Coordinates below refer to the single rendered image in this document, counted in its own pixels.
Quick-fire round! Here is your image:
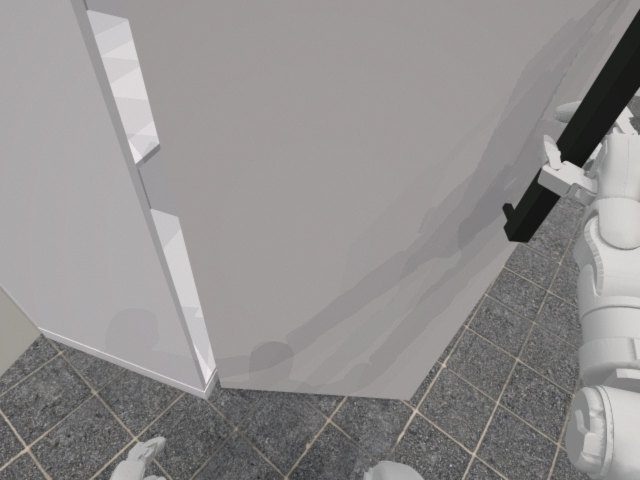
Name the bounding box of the robot right hand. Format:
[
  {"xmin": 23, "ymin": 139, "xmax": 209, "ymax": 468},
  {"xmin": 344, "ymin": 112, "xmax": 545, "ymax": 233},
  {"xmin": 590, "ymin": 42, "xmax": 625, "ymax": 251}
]
[{"xmin": 538, "ymin": 101, "xmax": 640, "ymax": 210}]

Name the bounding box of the robot right forearm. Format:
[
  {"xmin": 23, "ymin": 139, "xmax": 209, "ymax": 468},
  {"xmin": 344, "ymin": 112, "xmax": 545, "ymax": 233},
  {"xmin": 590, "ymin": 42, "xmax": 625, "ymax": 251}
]
[{"xmin": 573, "ymin": 198, "xmax": 640, "ymax": 393}]

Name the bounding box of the robot right upper arm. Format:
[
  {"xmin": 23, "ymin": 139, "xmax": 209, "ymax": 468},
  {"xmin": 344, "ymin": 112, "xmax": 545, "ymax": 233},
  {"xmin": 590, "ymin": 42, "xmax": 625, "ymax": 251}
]
[{"xmin": 565, "ymin": 385, "xmax": 640, "ymax": 480}]

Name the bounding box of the robot left hand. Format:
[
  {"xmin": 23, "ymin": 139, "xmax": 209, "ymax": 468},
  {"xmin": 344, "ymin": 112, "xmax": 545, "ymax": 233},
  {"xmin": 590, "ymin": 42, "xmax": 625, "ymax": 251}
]
[{"xmin": 110, "ymin": 437, "xmax": 166, "ymax": 480}]

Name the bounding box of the handle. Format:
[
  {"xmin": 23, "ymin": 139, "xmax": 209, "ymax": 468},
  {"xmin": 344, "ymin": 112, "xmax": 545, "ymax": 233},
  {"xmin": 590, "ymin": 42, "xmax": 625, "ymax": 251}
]
[{"xmin": 502, "ymin": 9, "xmax": 640, "ymax": 243}]

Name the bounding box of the fridge door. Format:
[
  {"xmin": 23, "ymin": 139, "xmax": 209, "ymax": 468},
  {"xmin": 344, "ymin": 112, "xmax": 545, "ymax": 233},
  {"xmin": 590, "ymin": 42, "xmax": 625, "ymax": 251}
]
[{"xmin": 123, "ymin": 0, "xmax": 640, "ymax": 400}]

